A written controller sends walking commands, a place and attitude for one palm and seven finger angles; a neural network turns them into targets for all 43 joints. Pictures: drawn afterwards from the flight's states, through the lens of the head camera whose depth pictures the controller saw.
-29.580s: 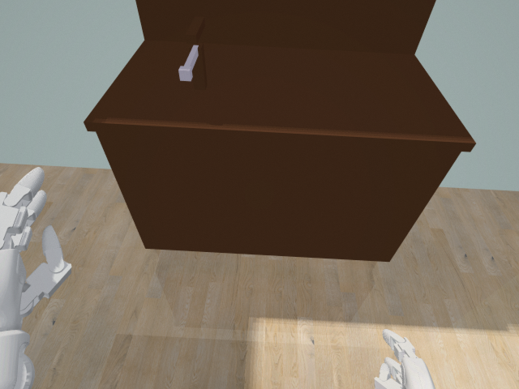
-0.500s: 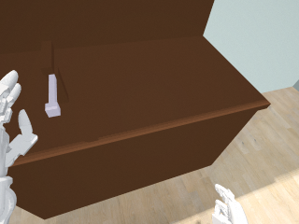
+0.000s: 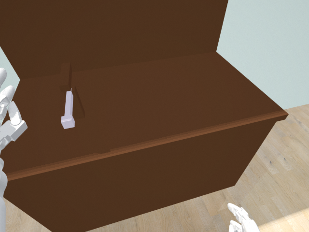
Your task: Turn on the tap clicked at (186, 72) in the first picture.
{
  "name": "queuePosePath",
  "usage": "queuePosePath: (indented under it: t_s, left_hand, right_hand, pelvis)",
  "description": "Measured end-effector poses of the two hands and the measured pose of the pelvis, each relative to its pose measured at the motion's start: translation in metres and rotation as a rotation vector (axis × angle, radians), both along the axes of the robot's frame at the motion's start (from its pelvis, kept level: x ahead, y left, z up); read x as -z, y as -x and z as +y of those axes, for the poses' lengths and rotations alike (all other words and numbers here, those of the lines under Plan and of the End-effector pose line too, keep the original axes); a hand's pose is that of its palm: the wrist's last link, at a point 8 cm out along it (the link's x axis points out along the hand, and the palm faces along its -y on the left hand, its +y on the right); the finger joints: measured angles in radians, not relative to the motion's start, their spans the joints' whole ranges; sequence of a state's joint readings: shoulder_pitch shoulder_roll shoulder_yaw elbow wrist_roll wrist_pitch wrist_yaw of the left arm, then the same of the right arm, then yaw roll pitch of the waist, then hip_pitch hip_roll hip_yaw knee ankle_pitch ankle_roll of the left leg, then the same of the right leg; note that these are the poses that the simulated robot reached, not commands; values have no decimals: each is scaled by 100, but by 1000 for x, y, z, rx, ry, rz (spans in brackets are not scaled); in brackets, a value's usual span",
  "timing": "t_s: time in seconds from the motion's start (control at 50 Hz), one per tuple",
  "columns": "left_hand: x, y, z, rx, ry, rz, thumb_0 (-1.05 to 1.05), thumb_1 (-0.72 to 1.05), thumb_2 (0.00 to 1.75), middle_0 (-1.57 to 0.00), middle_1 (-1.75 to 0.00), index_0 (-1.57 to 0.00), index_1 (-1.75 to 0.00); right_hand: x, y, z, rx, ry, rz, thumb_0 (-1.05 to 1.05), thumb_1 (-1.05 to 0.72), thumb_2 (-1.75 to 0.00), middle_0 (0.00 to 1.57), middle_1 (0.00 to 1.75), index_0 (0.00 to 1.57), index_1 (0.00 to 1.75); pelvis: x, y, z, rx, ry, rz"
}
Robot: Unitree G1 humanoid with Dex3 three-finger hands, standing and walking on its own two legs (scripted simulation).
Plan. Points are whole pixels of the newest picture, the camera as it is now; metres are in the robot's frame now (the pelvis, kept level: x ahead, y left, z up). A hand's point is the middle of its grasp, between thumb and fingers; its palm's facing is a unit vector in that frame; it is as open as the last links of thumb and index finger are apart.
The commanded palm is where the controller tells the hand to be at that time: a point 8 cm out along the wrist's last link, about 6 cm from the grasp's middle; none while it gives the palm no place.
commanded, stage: turn the palm inward beside the body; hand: left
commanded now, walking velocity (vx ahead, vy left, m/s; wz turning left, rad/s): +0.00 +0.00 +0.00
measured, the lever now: (68, 121) +0.37 +0.29 +0.09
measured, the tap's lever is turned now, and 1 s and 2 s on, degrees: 0 0 0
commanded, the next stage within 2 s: none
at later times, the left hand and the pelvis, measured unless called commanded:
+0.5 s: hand (62, 157) +0.21 +0.21 +0.15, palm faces +0.48 -0.83 -0.28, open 7.4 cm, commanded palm +0.14 +0.26 +0.17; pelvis -0.02 -0.06 -0.02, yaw +4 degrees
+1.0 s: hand (54, 162) +0.21 +0.23 +0.15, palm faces +0.48 -0.86 -0.18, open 7.4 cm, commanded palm +0.15 +0.27 +0.16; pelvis +0.02 -0.02 -0.01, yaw +4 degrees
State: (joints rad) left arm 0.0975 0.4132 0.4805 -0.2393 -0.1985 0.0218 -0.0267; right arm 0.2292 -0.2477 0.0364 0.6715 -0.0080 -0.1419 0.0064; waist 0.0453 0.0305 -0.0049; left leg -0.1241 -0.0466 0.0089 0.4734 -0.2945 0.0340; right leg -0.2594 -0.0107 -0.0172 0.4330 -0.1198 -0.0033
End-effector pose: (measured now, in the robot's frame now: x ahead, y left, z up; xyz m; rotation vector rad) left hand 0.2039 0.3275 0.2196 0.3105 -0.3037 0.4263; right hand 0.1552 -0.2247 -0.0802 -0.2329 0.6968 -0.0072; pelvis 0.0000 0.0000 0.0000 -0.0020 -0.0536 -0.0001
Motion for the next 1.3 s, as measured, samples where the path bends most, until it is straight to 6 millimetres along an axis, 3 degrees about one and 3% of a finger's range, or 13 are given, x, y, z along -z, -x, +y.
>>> queuePosePath:
  t_s: [0.1,0.16,0.22,0.28,0.36,0.48,0.62,0.74,1.02,1.16,1.3]
  left_hand:
    - [65,21,-46,47,44,239,1,90,90,-20,-30,-20,-30]
    - [84,39,-65,15,57,212,1,89,90,-21,-30,-21,-30]
    - [76,53,-69,-71,34,77,2,89,89,-22,-30,-22,-30]
    - [56,60,-66,-158,-21,-26,2,89,89,-22,-30,-22,-30]
    - [39,52,-63,-181,-38,12,1,89,90,-21,-30,-21,-30]
    - [50,34,-75,-108,37,187,1,89,90,-21,-30,-21,-30]
    - [67,50,-84,-129,86,127,1,89,89,-21,-30,-21,-30]
    - [68,59,-72,-180,74,112,1,89,90,-21,-30,-21,-30]
    - [69,41,-58,-80,146,155,1,89,90,-21,-30,-21,-30]
    - [70,48,-53,-114,176,158,1,89,90,-21,-30,-21,-30]
    - [69,53,-60,-106,194,166,1,90,90,-21,-30,-21,-30]
  right_hand:
    - [0,-7,-16,16,-12,-43,2,-90,-89,20,30,20,30]
    - [-4,-11,-25,-4,19,-61,2,-91,-89,20,30,20,30]
    - [-4,-16,-32,-33,39,-71,2,-91,-89,20,30,20,29]
    - [1,-22,-38,-60,43,-67,2,-91,-90,20,30,20,29]
    - [12,-29,-45,-51,30,-51,2,-91,-90,20,30,20,30]
    - [20,-36,-55,34,-9,-49,2,-91,-89,20,30,20,30]
    - [21,-33,-61,55,11,-42,2,-91,-90,20,30,20,29]
    - [21,-37,-47,14,40,-32,2,-91,-90,20,30,20,29]
    - [1,-69,16,-62,-15,-125,2,-91,-89,20,30,20,30]
    - [-5,-81,28,-95,-11,-141,2,-90,-89,20,30,20,30]
    - [-8,-80,26,-90,-11,-150,2,-90,-89,20,30,20,30]
  pelvis:
    - [5,8,-12,-3,-20,-7]
    - [9,13,-25,-5,-31,4]
    - [13,16,-40,-17,-30,12]
    - [16,17,-52,-40,-21,13]
    - [17,19,-61,-63,-10,-1]
    - [15,19,-64,-67,-14,12]
    - [19,11,-60,-55,-12,37]
    - [19,2,-49,-68,-1,35]
    - [11,-24,-17,-61,2,46]
    - [11,-25,-11,-64,6,43]
    - [10,-22,-13,-66,5,31]
